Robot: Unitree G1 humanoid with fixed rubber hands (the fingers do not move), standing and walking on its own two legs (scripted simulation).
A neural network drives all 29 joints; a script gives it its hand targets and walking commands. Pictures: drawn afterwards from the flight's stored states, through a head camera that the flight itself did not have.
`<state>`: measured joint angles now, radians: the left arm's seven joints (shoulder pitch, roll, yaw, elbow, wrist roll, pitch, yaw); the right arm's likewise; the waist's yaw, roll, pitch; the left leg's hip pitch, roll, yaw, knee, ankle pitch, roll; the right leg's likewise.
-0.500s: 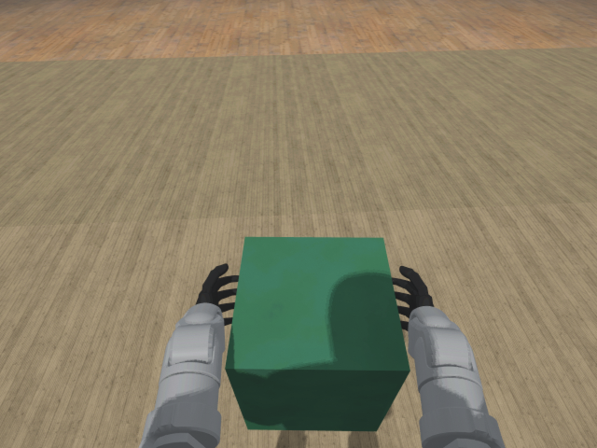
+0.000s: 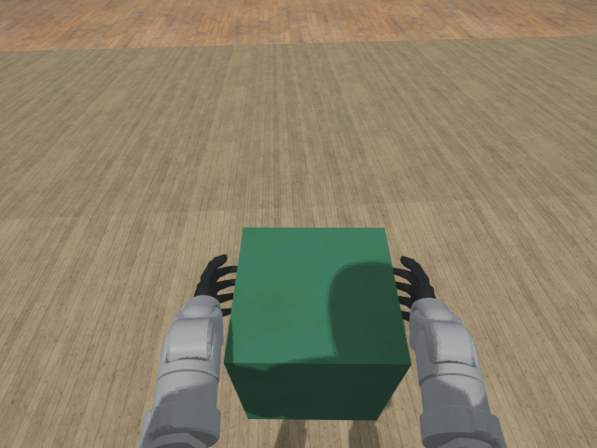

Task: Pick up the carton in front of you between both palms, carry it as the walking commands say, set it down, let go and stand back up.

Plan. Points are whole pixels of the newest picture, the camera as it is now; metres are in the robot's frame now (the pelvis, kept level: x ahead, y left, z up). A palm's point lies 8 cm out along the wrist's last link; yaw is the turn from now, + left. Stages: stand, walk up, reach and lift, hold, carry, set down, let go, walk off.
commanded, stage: reach and lift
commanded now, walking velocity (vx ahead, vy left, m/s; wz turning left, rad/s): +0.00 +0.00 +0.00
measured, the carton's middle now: (312, 328) +0.30 +0.00 -0.04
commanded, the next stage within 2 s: hold in 0.34 s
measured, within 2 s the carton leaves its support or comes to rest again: neither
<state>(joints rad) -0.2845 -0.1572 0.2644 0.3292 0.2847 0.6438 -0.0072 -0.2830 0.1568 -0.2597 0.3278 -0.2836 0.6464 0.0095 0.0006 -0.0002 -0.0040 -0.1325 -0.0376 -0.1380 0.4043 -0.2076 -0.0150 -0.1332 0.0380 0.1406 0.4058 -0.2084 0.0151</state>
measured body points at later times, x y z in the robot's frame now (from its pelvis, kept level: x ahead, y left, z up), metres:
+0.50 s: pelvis +0.01 +0.00 +0.00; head -0.04 +0.00 +0.45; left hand +0.30 +0.15 +0.04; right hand +0.30 -0.15 +0.04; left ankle +0.01 +0.13 -0.74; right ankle +0.01 -0.13 -0.74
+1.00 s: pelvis -0.01 +0.00 +0.00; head -0.05 +0.00 +0.45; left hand +0.30 +0.15 +0.04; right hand +0.30 -0.15 +0.04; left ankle +0.01 +0.13 -0.74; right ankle +0.01 -0.13 -0.74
